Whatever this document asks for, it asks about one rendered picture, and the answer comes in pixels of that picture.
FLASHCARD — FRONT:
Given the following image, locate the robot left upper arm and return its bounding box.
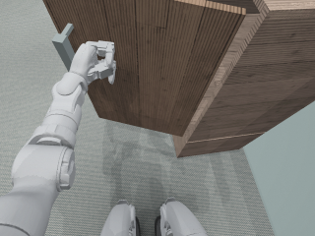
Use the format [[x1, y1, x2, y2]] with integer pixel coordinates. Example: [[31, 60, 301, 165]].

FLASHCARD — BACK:
[[0, 145, 76, 236]]

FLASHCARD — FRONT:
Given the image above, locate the handle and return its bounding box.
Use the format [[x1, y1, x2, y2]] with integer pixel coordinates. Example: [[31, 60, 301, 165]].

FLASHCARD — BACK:
[[51, 23, 75, 72]]

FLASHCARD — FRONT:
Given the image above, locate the cupboard door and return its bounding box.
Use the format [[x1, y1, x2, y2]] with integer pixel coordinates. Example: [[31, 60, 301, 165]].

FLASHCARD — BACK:
[[42, 0, 246, 137]]

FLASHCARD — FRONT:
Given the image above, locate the left robot forearm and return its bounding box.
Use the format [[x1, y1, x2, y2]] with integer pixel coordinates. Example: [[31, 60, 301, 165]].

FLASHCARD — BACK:
[[11, 72, 89, 186]]

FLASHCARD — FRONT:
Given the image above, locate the left robot hand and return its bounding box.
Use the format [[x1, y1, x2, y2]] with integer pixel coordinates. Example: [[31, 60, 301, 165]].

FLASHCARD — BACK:
[[69, 40, 116, 86]]

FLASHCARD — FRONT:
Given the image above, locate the right robot thigh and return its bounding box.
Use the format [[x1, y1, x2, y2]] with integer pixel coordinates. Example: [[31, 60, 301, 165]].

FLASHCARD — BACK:
[[159, 201, 209, 236]]

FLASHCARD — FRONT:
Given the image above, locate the left robot shin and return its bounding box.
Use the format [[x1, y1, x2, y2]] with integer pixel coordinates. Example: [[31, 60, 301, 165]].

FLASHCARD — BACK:
[[117, 200, 136, 236]]

